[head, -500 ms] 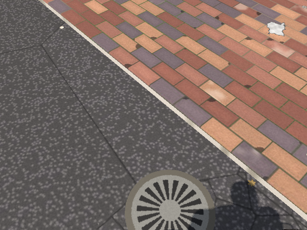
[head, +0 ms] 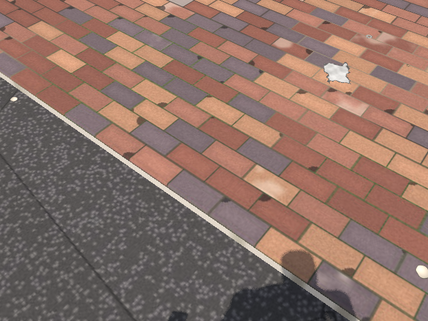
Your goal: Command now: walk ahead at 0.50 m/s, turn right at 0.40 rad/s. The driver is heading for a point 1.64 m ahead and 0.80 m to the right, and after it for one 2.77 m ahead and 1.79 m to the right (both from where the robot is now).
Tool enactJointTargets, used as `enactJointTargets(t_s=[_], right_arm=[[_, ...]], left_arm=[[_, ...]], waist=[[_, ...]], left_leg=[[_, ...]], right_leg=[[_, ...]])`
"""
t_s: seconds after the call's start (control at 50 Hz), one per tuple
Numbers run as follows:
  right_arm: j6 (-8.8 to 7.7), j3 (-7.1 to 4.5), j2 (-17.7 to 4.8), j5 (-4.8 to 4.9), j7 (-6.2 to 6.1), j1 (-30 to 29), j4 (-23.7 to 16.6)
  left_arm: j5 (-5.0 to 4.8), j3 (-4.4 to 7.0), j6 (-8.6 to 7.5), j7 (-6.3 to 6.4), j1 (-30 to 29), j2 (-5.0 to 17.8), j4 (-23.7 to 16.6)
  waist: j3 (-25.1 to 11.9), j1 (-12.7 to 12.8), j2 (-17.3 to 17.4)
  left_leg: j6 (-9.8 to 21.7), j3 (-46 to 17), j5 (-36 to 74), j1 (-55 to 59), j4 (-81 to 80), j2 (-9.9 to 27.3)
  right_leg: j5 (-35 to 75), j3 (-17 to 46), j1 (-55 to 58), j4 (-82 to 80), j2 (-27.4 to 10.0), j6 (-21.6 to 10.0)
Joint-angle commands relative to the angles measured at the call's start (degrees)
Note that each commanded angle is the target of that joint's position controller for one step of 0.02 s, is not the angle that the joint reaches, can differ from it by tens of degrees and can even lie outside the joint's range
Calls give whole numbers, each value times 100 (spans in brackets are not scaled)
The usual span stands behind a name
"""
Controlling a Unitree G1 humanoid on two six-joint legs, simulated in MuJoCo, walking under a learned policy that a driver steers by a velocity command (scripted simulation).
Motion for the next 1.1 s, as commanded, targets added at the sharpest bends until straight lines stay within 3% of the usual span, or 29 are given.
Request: enactJointTargets(t_s=[0.02, 0.08, 0.12, 0.16, 0.18, 0.2, 0.22, 0.24, 0.26, 0.28, 0.3, 0.32, 0.38, 0.48, 0.56, 0.6, 0.64, 0.66, 0.68, 0.7, 0.72, 0.74, 0.78, 0.86, 0.94, 1.0, 1.04, 1.06, 1.1], right_arm=[[-42, -230, -917, 53, -68, -102, -231], [104, -275, -1017, 131, -89, 87, -74], [198, -312, -1153, 164, -132, -19, -75], [295, -352, -1315, 183, -197, -139, -116], [325, -335, -1312, 208, -221, -252, -141], [272, -256, -1144, 132, -242, -202, -225], [100, 19, -254, -46, -116, 400, -509], [-146, -16, -668, 152, -17, -193, -549], [-277, -85, -938, 356, 39, -774, -746], [-340, -56, -879, 298, 15, -852, -771], [-337, -89, -903, 138, -23, -872, -716], [-277, -126, -939, 75, -28, -758, -703], [-89, -101, -758, 3, -36, -633, -721], [-61, 48, -434, 18, -15, -1697, -1000], [-124, -24, -667, 139, 59, -2040, -1138], [-162, -91, -816, 155, 85, -1801, -1077], [-217, -213, -970, 112, 57, -1047, -883], [-245, -299, -1223, 1, 13, -238, -799], [-182, -411, -1747, -105, 0, 352, -656], [-154, -357, -1396, 44, 47, 363, -623], [-119, -246, -967, 75, 29, 114, -712], [-65, -180, -808, 48, 8, -174, -737], [-29, -86, -586, -17, -29, -440, -665], [-73, -121, -656, 18, -49, -361, -470], [19, -145, -760, -9, -100, -122, -294], [166, -134, -807, -13, -155, 47, -227], [237, -176, -1022, 63, -175, 153, -170], [236, -171, -1061, 83, -159, 339, -75], [263, -164, -1164, 143, -128, 330, 9]], left_arm=[[19, -19, -80, -102, -645, 163, -536], [19, -29, -80, -213, -978, 185, -798], [12, 22, -67, -275, -891, 291, -911], [2, 177, -27, -272, -208, 569, -842], [-10, 337, -19, -217, 630, 838, -655], [-9, 523, 39, -103, 1525, 1291, -469], [-53, 593, 3, -66, 1386, 1822, -498], [-7, 450, -70, -82, 1559, 1349, -634], [35, 376, -130, -78, 1334, 1082, -624], [11, 334, -159, -73, 961, 953, -672], [8, 276, -159, -61, 587, 766, -749], [90, 227, -168, -27, 384, 659, -854], [68, 250, -181, 56, 311, 779, -900], [10, 311, -102, 194, 652, 981, -785], [-37, 314, -30, 217, 969, 930, -675], [-17, 314, 1, 234, 906, 883, -694], [15, 260, 16, 229, 733, 710, -775], [74, 131, -4, 206, 729, 365, -873], [-19, -1, -55, 201, 1553, -70, -1027], [-125, 56, -62, 212, 1690, 472, -941], [-114, 158, -23, 210, 1133, 844, -950], [-34, 178, 9, 218, 720, 878, -1042], [13, 199, 26, 160, 479, 707, -1159], [-17, 111, 162, 102, 571, 291, -1236], [11, 63, 245, 129, 219, 196, -1471], [24, -19, 221, 48, -412, 108, -1753], [11, -151, 188, -68, -998, -117, -1971], [30, -177, 161, -107, -1093, -195, -1988], [3, -135, 118, -162, -884, -107, -1984]], waist=[[394, -134, 417], [479, -209, 442], [282, -34, 604], [-250, 413, 812], [-681, 903, 727], [-1198, 1288, 194], [-1630, 538, -1295], [-2243, 984, -590], [-1437, 1057, -317], [-933, 775, 154], [-580, 544, 339], [-487, 347, 205], [-319, 164, 143], [-113, 552, -136], [-201, 659, -281], [-257, 498, -432], [-502, 44, -457], [-1222, -327, -59], [-2015, -2, 1712], [-1902, -44, 1785], [-1125, -222, 1181], [-638, -185, 803], [-150, 43, 864], [-57, 196, 914], [67, 149, 671], [263, -18, 570], [448, -223, 621], [422, -286, 690], [274, -12, 836]], left_leg=[[629, -247, 1903, -153, -592, 1706], [570, -99, 2505, 560, -235, 1909], [448, 66, 4052, 789, 309, 1946], [298, 195, 5818, 800, 1489, 1884], [132, 320, 5740, 350, 2623, 1695], [-120, 310, 4063, -984, 4301, 1432], [-500, -222, -1692, -3695, 6318, 168], [-393, -1513, -2046, -4365, 6887, 91], [-250, -1581, -1486, -4752, 6704, 390], [-193, -1542, -1002, -4572, 6165, 650], [-245, -1494, -783, -4231, 5664, 809], [-306, -1530, -608, -3825, 5447, 913], [-600, -1345, -353, -3482, 4725, 912], [-816, -1138, 1529, -2906, 2485, 475], [-714, -1377, 1658, -2654, 1730, 309], [-556, -1462, 1196, -2425, 1647, 335], [-286, -1304, 1013, -1336, 1281, 317], [54, -1979, 814, 66, 1363, 1074], [1014, -4577, -84, 1996, 964, 2536], [1189, -5729, -1667, 1986, 581, 2830], [960, -4918, -1966, 1353, 465, 2566], [763, -4052, -1342, 644, 421, 2306], [639, -3017, -319, -321, 166, 1875], [782, -2005, 661, -720, -172, 1812], [848, -1500, 1278, -281, -135, 2088], [664, -878, 1390, -108, -109, 1934], [586, -547, 1404, -336, -370, 1907], [646, -535, 1936, -220, -390, 2059], [595, -228, 3829, -129, -83, 2079]], right_leg=[[363, -232, 30, -644, 2, -102], [-216, -473, -235, -973, 94, -282], [-778, -770, 158, -1058, 344, -478], [-1326, -1084, 1192, -994, 778, -741], [-1070, -1080, 2415, -1357, 1002, -952], [-960, -74, 4163, -1560, 506, -1275], [-1815, 3170, 6100, -1985, -973, -2402], [-2352, 4310, 6456, -2769, -1258, -2550], [-1953, 3464, 5909, -2935, -1113, -2241], [-1405, 2787, 5070, -2926, -869, -2035], [-750, 2282, 4298, -2995, -660, -1907], [-239, 2003, 3781, -3112, -529, -1885], [512, 1487, 2971, -3325, -325, -1886], [-64, 862, 2336, -3227, 252, -1403], [-625, 1456, 2834, -2782, 15, -1224], [-754, 1830, 3100, -2391, -157, -1126], [-364, 1793, 2935, -1614, 133, -898], [-716, 1412, 2384, -172, 485, -671], [-3356, 657, 471, 1804, 1324, -252], [-3650, 699, -422, 2783, 903, -161], [-3138, 645, -710, 3190, 673, -94], [-2705, 418, -631, 3163, 480, -56], [-2194, 347, -299, 2851, 185, -31], [-1950, 78, -248, 2845, 58, 76], [-1778, 199, -1218, 3211, -27, 184], [-1392, -77, -1456, 2459, -48, 187], [-1534, -544, -933, 1381, -40, 63], [-1810, -801, -763, 1395, 73, -47], [-2066, -1087, -8, 956, 331, -357]])
Velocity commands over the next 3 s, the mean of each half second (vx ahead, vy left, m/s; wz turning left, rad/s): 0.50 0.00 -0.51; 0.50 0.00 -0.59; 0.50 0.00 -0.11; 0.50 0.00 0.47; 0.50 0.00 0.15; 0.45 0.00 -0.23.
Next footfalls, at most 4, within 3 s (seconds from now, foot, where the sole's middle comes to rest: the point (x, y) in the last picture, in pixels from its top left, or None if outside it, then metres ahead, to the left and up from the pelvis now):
0.20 right None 0.27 -0.14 -0.78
0.66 left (214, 290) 0.59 -0.01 -0.78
1.16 right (332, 256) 0.67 -0.40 -0.73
1.74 left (311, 163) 1.06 -0.41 -0.73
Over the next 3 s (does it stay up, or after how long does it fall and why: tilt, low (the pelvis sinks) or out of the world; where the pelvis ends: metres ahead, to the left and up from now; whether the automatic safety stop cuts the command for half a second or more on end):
stays up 1.52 -0.64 0.05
